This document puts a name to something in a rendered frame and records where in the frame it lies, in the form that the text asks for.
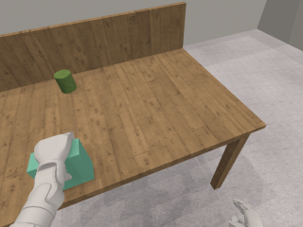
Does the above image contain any robot right hand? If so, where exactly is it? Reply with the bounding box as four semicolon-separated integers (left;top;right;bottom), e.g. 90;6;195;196
228;198;264;227

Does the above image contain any left robot forearm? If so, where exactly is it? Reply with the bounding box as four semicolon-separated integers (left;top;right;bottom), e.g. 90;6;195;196
9;159;66;227

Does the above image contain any table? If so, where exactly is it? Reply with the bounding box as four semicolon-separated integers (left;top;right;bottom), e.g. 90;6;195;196
0;2;266;227

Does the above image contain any robot left hand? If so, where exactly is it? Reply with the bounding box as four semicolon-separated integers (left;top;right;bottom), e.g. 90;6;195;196
34;131;76;182

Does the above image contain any sponge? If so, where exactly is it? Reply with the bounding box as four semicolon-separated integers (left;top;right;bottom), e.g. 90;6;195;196
27;138;95;191

